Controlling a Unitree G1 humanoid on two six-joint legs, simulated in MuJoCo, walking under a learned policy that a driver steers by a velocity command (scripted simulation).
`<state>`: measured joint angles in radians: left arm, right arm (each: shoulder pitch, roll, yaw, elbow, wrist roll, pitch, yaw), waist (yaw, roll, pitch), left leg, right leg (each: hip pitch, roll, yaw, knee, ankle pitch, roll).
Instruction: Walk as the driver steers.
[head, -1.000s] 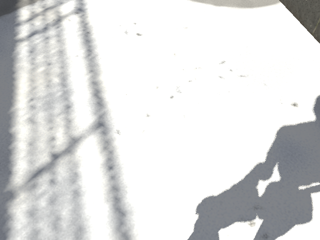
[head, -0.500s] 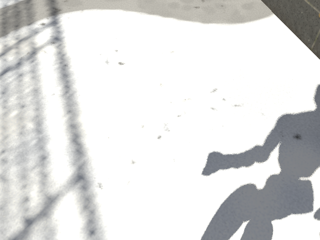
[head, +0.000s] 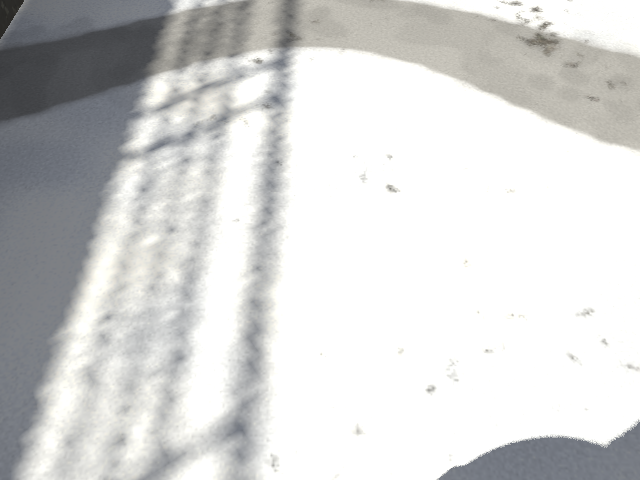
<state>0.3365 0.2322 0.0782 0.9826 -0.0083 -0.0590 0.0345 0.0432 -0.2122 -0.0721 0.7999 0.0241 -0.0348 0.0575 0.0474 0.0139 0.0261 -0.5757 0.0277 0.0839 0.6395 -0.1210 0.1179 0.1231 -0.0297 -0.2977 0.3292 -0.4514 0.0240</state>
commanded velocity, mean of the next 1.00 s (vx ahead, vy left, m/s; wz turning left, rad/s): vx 0.40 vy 0.00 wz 0.47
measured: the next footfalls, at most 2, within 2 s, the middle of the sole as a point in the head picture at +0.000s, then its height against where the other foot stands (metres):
left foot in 0.02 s outside the picture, level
right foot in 0.50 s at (373, 464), level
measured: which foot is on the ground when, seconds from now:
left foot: up 0.00-0.00, down 0.02-0.52, up 0.54-0.94, down 0.96-1.00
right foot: down 0.00-0.04, up 0.06-0.48, down 0.50-0.96, up 0.98-1.00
